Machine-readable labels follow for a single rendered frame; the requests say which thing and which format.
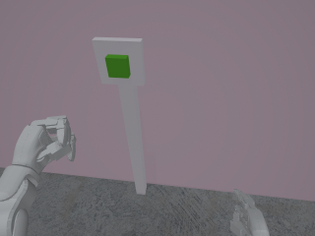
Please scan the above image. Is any panel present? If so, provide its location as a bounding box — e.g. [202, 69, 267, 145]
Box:
[92, 36, 147, 195]

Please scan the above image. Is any robot right hand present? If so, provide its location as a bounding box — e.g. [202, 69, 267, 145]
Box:
[229, 189, 270, 236]

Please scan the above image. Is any button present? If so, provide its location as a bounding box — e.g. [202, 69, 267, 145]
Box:
[104, 54, 131, 79]

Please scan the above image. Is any left robot forearm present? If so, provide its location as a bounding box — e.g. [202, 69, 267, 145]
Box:
[0, 164, 41, 236]

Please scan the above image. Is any robot left hand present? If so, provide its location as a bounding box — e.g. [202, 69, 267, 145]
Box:
[12, 115, 77, 174]

